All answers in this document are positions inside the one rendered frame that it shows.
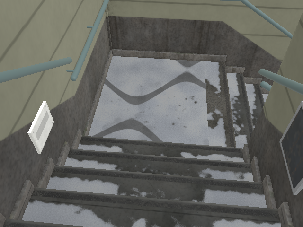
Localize stairs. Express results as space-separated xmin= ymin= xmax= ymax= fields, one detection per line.
xmin=226 ymin=73 xmax=268 ymax=149
xmin=3 ymin=135 xmax=281 ymax=227

